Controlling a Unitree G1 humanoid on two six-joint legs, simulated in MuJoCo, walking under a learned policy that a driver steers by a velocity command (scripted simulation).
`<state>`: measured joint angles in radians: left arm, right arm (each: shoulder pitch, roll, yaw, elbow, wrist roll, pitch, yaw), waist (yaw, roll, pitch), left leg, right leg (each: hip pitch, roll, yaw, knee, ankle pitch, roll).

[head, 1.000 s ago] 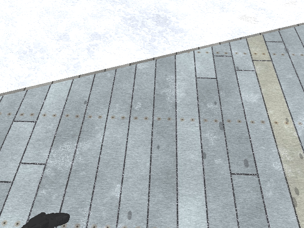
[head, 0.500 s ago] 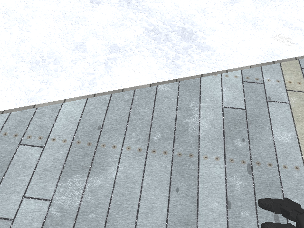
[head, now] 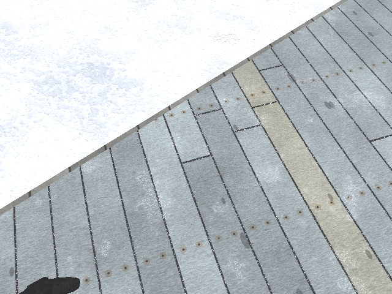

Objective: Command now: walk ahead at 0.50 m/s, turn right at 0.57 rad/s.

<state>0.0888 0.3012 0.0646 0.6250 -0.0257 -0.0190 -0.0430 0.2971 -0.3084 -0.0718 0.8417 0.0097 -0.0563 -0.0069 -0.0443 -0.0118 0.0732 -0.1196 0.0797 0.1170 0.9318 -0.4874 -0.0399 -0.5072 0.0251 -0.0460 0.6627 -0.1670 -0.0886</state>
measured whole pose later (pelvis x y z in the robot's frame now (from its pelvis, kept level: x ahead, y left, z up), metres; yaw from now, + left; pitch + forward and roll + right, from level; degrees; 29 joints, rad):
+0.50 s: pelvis +0.29 +0.03 +0.01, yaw -15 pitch +2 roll +1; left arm 0.37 0.30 0.07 0.74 -0.03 -0.03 0.01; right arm 0.09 -0.28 -0.05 0.72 0.00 -0.12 0.03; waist 0.04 -0.03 0.01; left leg -0.43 -0.04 0.00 0.54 -0.16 0.03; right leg -0.22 0.08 0.18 0.95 -0.49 -0.03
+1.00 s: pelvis +0.53 -0.07 +0.01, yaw -10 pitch +2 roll +0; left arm 0.03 0.26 0.04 0.63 0.01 -0.10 -0.02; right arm 0.41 -0.29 -0.05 0.87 0.02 -0.05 -0.01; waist -0.08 0.02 0.03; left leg -0.21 -0.02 -0.11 0.90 -0.52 -0.01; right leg -0.43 0.01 0.00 0.53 -0.14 -0.01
